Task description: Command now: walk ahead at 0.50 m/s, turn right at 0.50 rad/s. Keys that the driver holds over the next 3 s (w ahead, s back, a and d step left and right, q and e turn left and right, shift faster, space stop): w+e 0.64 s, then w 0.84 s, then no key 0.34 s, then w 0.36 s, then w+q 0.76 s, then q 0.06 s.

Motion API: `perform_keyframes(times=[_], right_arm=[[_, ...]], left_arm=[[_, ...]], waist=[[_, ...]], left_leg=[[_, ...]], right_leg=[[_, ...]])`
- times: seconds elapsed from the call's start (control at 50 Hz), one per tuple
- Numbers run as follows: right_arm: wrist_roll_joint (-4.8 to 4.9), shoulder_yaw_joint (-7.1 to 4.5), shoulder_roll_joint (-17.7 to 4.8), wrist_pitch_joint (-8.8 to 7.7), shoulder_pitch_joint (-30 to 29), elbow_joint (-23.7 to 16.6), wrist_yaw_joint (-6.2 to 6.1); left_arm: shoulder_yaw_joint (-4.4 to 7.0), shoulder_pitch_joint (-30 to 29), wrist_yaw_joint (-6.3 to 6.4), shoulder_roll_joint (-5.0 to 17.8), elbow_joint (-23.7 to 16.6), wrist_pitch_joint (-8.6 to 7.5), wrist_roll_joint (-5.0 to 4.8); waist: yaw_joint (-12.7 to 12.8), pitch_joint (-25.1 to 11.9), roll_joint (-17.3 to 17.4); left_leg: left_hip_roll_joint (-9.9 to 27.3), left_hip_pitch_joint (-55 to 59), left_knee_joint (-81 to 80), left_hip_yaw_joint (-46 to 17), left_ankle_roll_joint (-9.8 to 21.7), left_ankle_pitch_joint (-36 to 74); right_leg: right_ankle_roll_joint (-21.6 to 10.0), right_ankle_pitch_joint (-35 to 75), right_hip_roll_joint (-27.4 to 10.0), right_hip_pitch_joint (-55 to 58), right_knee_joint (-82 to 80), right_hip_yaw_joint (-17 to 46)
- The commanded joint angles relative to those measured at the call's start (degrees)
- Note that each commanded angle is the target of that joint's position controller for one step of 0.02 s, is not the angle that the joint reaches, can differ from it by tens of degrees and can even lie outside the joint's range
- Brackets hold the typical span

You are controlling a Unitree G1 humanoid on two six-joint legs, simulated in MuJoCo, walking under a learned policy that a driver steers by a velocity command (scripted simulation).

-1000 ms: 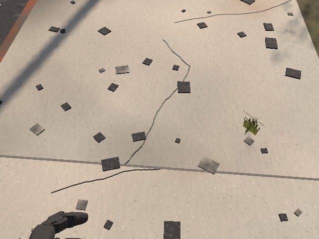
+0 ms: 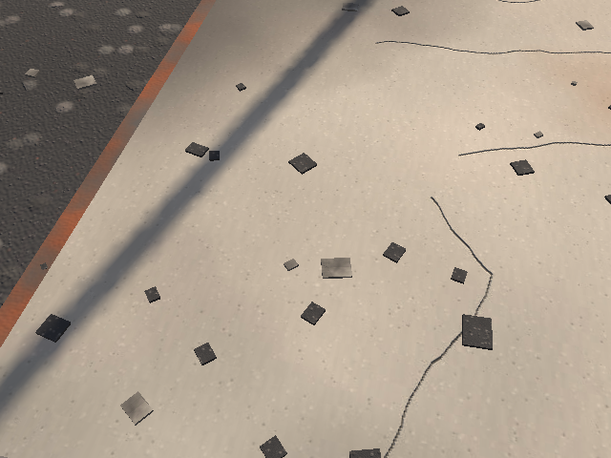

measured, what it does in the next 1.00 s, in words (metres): walks ahead, turning right: right foot, then left foot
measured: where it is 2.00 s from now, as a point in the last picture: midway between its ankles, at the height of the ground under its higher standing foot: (442, 286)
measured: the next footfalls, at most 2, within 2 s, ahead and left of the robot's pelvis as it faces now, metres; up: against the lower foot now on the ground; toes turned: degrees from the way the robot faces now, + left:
right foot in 0.12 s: +0.22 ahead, -0.09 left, +0.00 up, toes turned -10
left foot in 0.66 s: +0.57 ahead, -0.01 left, +0.00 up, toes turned -26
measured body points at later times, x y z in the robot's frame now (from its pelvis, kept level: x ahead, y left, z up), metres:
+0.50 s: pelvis +0.27 -0.05 +0.01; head +0.30 -0.07 +0.46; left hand +0.34 +0.23 -0.11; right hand +0.38 -0.33 -0.10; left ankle +0.47 +0.08 -0.68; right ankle +0.18 -0.08 -0.74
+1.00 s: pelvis +0.53 -0.11 +0.01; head +0.56 -0.11 +0.46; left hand +0.80 +0.02 -0.10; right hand +0.39 -0.33 -0.12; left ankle +0.53 +0.01 -0.74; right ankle +0.56 -0.28 -0.69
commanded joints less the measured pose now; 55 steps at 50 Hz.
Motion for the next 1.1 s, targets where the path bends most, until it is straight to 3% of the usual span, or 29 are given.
perform_keyframes(times=[0.02, 0.06, 0.08, 0.1, 0.12, 0.14, 0.16, 0.18, 0.2, 0.22, 0.26, 0.32, 0.44, 0.54, 0.6, 0.62, 0.64, 0.66, 0.68, 0.7, 0.72, 0.74, 0.76, 0.8, 0.86, 0.92, 1.0, 1.06, 1.1], right_arm=[[-0.13, -1.76, -8.7, -0.08, 0.8, -1.8, -0.58], [-0.27, -2.22, -10.7, 0.61, 0.0, -1.7, -0.91], [-0.37, -2.51, -11.6, 1.24, -0.5, -1.8, -0.91], [-0.15, -2.69, -12.3, 1.78, -1.1, -2.2, -0.75], [-0.03, -2.39, -11.3, 1.78, -1.7, -3.7, -0.47], [0.36, -0.95, -3.7, 1.36, 1.0, -7.8, 0.84], [-0.16, -1.55, -8.1, 0.59, -6.8, -9.6, 1.03], [0.57, -1.26, -7.6, -0.21, -9.8, -10.9, 1.28], [0.60, -1.12, -7.6, -0.76, -8.9, -10.4, 1.11], [-0.07, -1.20, -7.5, -0.33, -8.3, -9.8, 0.97], [-1.50, -1.10, -7.0, 1.87, -6.0, -9.5, 1.18], [-1.67, -0.82, -5.7, 3.53, -8.5, -10.9, 1.68], [-1.19, -0.47, -6.1, 3.55, -21.5, -15.3, 2.10], [-0.62, 0.19, -6.6, 2.45, -28.3, -18.4, 2.49], [-0.28, -0.30, -8.6, 1.70, -22.5, -17.6, 2.06], [-0.22, -0.92, -10.0, 1.38, -16.7, -15.8, 1.50], [-0.51, -1.62, -11.6, 0.67, -9.0, -13.9, 0.80], [-1.87, -2.51, -15.5, 0.28, 0.2, -13.4, -0.24], [-2.68, -3.61, -20.5, 0.94, -0.4, -13.4, -0.34], [-1.41, -3.21, -15.9, 1.62, -3.6, -13.5, 0.18], [-0.82, -1.98, -10.7, 1.62, -7.2, -13.9, 0.54], [-0.86, -1.26, -8.1, 1.45, -9.1, -13.4, 0.91], [-0.87, -0.97, -7.4, 1.14, -8.9, -12.5, 0.93], [-0.36, -0.90, -7.6, 0.10, -7.1, -10.6, 1.21], [0.34, -1.25, -8.7, -1.11, -4.7, -8.7, 1.76], [0.47, -1.31, -8.7, -0.87, -3.4, -7.3, 1.84], [0.64, -1.55, -9.6, -0.46, -0.4, -5.2, 2.14], [0.48, -1.92, -11.0, 0.03, 2.1, -3.6, 2.05], [0.44, -2.08, -11.7, 0.59, 2.0, -2.9, 1.82]], left_arm=[[0.06, -5.1, -0.24, 2.4, -5.5, -0.79, 0.21], [0.66, -1.4, 0.33, 3.5, -5.0, -0.70, 0.23], [1.25, 3.1, 0.71, 4.5, -3.9, -0.92, 0.16], [2.14, 10.1, 1.26, 5.9, -1.9, -1.50, 0.40], [3.89, 18.4, 2.18, 10.5, 0.4, -1.83, 1.12], [5.62, 15.8, 2.73, 17.9, -0.4, -1.55, 0.74], [5.62, 17.5, 2.66, 17.2, -0.9, -0.98, -1.36], [5.02, 14.1, 3.18, 15.2, -0.5, -0.80, -1.48], [4.14, 11.7, 3.33, 11.9, -0.4, -0.97, -1.70], [3.56, 9.2, 3.50, 10.0, -0.7, -1.37, -1.82], [2.75, 7.7, 3.54, 8.2, -1.2, -2.41, -2.22], [3.19, 10.4, 3.29, 10.4, -0.6, -3.59, -2.18], [3.29, 17.1, 3.49, 10.9, 0.0, -3.33, -2.12], [3.38, 20.2, 4.17, 11.7, -0.1, -3.12, -1.30], [3.67, 16.1, 4.64, 13.2, -1.5, -3.21, -1.05], [3.74, 14.4, 4.41, 13.7, -2.0, -3.43, -1.04], [3.55, 13.4, 3.86, 13.3, -2.1, -3.79, -1.53], [2.24, 14.2, 3.39, 9.0, -3.5, -4.32, -2.06], [1.27, 22.0, 3.41, 4.2, -4.8, -4.15, -3.35], [1.51, 21.3, 3.96, 8.9, -2.8, -3.39, -1.10], [1.68, 17.4, 3.52, 9.3, -2.4, -3.15, -0.59], [1.39, 14.6, 3.06, 8.4, -2.8, -3.13, -0.48], [1.25, 13.4, 2.60, 7.7, -3.1, -2.84, -0.20], [0.93, 13.8, 1.91, 7.0, -2.9, -1.93, 0.27], [0.54, 10.4, 1.48, 6.5, -4.0, -1.60, 0.47], [-0.37, 3.1, 0.95, 5.5, -6.3, -1.83, 0.53], [-1.85, -5.0, 0.51, 3.8, -8.3, -2.39, 0.06], [-1.73, -7.1, 1.05, 5.0, -9.1, -2.66, -0.16], [-1.41, -5.1, 1.55, 5.7, -8.7, -2.99, 0.13]], waist=[[0.6, 3.7, 5.5], [2.6, 0.4, 7.3], [4.6, -2.6, 7.4], [7.9, -6.8, 6.2], [11.7, -11.8, 1.1], [6.1, -15.1, -12.8], [9.7, -16.9, -2.9], [7.7, -8.6, -0.8], [5.1, -4.2, 2.8], [2.9, -2.1, 3.8], [0.5, -3.0, 2.4], [0.6, -2.6, 1.5], [5.6, -0.6, -1.4], [7.9, -0.2, -2.4], [3.9, -1.1, -3.5], [1.4, -3.6, -3.2], [-2.8, -7.7, -0.2], [-5.8, -16.4, 5.6], [-0.6, -21.2, 19.8], [0.4, -15.8, 11.7], [0.8, -8.0, 5.4], [1.2, -4.3, 3.3], [1.7, -2.8, 5.6], [2.6, -2.6, 8.5], [2.9, -2.4, 7.8], [1.9, -0.4, 7.1], [-0.3, 0.3, 7.4], [-0.7, 0.5, 7.5], [0.7, 0.0, 7.3]], left_leg=[[17.5, -0.2, 1.0, -2.0, 4.9, 43.7], [17.6, 2.3, 9.9, -0.6, 4.3, 61.3], [17.7, 2.3, 18.0, -0.4, 4.3, 65.2], [17.1, -1.3, 29.6, 0.0, 3.6, 60.5], [14.9, -12.5, 46.6, 0.3, 1.7, 43.3], [2.1, -39.7, 68.1, -3.3, -2.1, -11.8], [1.0, -46.6, 72.1, -16.8, -1.9, -10.7], [4.6, -49.6, 69.4, -17.9, -1.3, -4.2], [6.7, -46.5, 63.5, -17.5, -1.1, -0.4], [7.9, -43.0, 59.5, -17.8, -1.5, 0.5], [8.4, -37.3, 55.2, -17.8, -3.0, 0.8], [8.1, -38.7, 49.3, -16.1, -4.7, 3.8], [6.6, -45.5, 33.9, -16.2, -5.7, 15.3], [3.6, -44.0, 24.5, -16.3, -4.4, 15.9], [1.6, -31.6, 18.2, -17.0, -2.2, 11.7], [-0.1, -23.1, 17.0, -16.3, -1.2, 9.6], [1.3, -11.9, 13.2, -17.0, 0.3, 11.2], [13.7, 1.0, 11.4, -29.1, 3.2, -0.7], [27.5, 12.0, 4.8, -56.7, 10.3, -3.4], [26.1, 5.9, 3.0, -60.9, 11.2, -11.3], [23.1, -2.4, 1.9, -51.2, 10.1, -10.7], [19.8, -7.8, 0.9, -43.1, 9.0, -3.7], [17.2, -10.6, 0.1, -37.2, 7.9, 3.0], [14.8, -13.2, -0.8, -30.8, 7.5, 13.5], [15.0, -12.1, -2.5, -26.7, 9.0, 19.8], [13.9, -12.0, -5.1, -22.6, 9.2, 18.7], [12.2, -12.8, -4.5, -18.2, 7.9, 22.7], [14.5, -9.4, -2.1, -18.9, 7.3, 26.3], [15.3, -7.4, 2.2, -18.7, 6.7, 32.4]], right_leg=[[-2.8, -3.8, 2.3, 1.3, -4.7, -3.3], [-5.3, -10.3, 6.2, 7.2, -5.2, -5.7], [-6.8, -13.4, 8.3, 12.2, -6.2, -5.9], [-8.4, -12.9, 10.0, 21.7, -10.3, -5.0], [-11.2, -16.2, 4.1, 35.4, -14.8, 5.3], [-20.6, -13.7, -13.2, 52.6, -19.0, 37.0], [-21.3, -13.4, -14.6, 52.8, -25.9, 46.5], [-19.4, -9.7, -14.1, 46.4, -26.8, 37.4], [-16.8, -2.7, -11.7, 38.7, -27.5, 31.8], [-14.6, 2.9, -8.4, 33.4, -28.0, 26.7], [-13.4, 9.4, -5.0, 28.2, -29.1, 21.4], [-12.9, 11.6, -2.5, 26.4, -30.2, 18.9], [-10.0, 9.3, -1.1, 32.3, -29.7, 21.1], [-9.5, 15.8, -2.4, 37.5, -25.2, 24.2], [-6.5, 20.4, -2.8, 34.5, -20.9, 26.0], [-5.3, 25.4, -1.5, 32.5, -15.8, 25.8], [-3.8, 24.9, 2.1, 29.2, -5.4, 23.2], [-2.6, 10.3, 5.4, 22.9, 10.3, 18.8], [-0.6, -29.7, 14.7, 5.7, 24.7, 12.6], [-1.3, -27.3, 9.5, 0.4, 29.8, 12.9], [-1.1, -21.5, 7.3, 1.0, 29.0, 12.6], [-0.7, -18.5, 5.8, 2.3, 26.2, 12.0], [-0.4, -17.7, 4.7, 3.4, 23.9, 11.6], [0.4, -17.1, 4.5, 5.9, 21.7, 10.9], [1.2, -14.5, 4.2, 2.6, 18.5, 10.5], [2.5, -8.7, 2.1, -0.2, 10.0, 7.8], [2.7, -3.3, 1.5, 5.6, -3.3, 2.6], [1.2, -5.3, 2.3, 8.3, -7.8, 1.3], [-0.4, -8.5, 3.8, 12.4, -10.9, 0.5]])
Over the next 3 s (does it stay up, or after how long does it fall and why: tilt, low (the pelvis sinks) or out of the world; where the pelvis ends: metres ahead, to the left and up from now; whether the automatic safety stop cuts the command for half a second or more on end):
stays up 1.28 -0.44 0.01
